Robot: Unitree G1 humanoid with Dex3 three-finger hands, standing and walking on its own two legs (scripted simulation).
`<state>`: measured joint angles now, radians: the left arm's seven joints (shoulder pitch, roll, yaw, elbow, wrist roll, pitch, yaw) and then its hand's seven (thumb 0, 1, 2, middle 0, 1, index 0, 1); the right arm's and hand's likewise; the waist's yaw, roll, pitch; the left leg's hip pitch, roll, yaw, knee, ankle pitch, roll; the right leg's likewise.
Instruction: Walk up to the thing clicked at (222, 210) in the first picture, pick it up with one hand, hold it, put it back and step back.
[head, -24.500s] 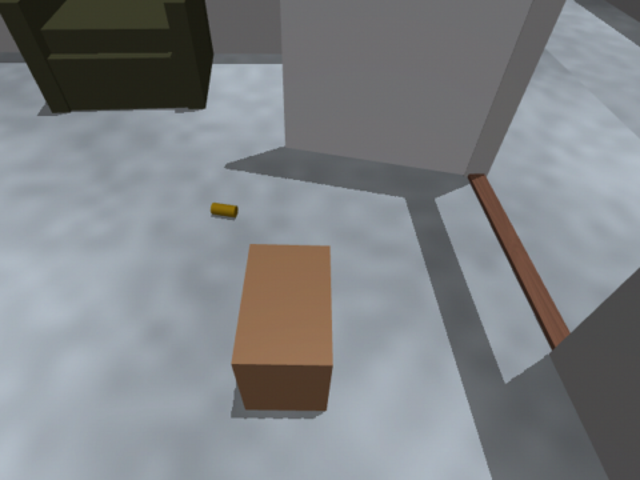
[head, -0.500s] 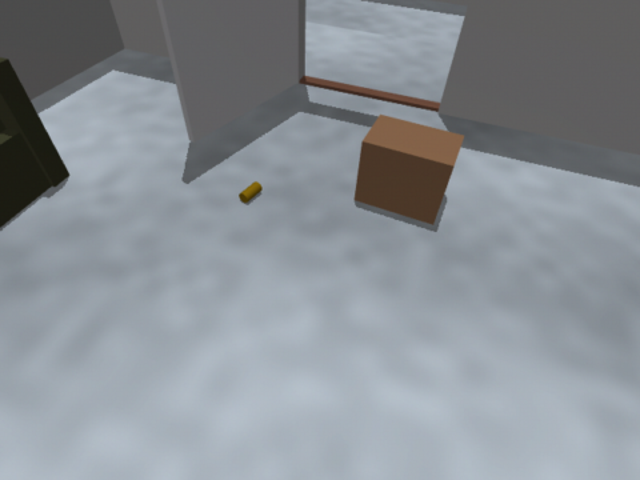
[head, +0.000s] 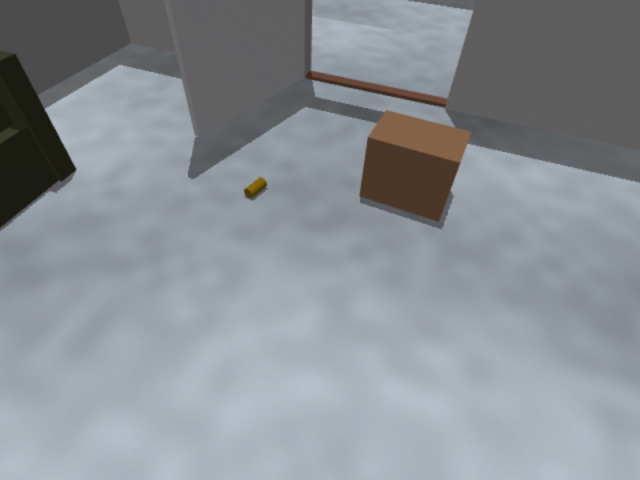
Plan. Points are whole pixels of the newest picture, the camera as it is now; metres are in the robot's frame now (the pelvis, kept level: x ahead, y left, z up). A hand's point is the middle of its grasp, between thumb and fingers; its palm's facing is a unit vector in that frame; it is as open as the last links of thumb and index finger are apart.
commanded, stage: stand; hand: left
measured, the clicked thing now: (255, 187) +1.50 +0.26 -0.76
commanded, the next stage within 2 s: walk up in 0.66 s
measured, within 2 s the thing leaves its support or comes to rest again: neither
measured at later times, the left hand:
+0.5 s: hand out of the picture +0.08 +0.25 -0.15, palm faces -0.04 -0.94 -0.35, open 7.4 cm
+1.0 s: hand out of the picture +0.14 +0.25 -0.14, palm faces +0.00 -0.88 -0.47, open 7.4 cm
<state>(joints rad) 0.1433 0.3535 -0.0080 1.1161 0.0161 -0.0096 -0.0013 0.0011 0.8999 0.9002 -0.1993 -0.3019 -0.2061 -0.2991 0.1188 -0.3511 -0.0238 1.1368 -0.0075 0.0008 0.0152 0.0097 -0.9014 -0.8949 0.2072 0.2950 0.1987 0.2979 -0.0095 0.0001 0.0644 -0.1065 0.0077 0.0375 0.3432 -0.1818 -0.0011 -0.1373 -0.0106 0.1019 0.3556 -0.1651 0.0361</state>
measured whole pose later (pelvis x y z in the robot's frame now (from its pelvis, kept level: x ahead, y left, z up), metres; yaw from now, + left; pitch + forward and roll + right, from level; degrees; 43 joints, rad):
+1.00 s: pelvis +0.08 -0.06 -0.02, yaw -1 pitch -4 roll -1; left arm 0.25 0.44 0.09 0.99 0.04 -0.07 -0.05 0.00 0.90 0.90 -0.20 -0.30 -0.21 -0.30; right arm 0.27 -0.45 -0.11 1.03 -0.04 0.02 0.05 0.01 -0.90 -0.90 0.21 0.29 0.20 0.30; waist 0.01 0.07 0.03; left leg -0.27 0.03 -0.09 0.95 -0.50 0.03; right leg -0.29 -0.03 -0.08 0.61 -0.27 -0.01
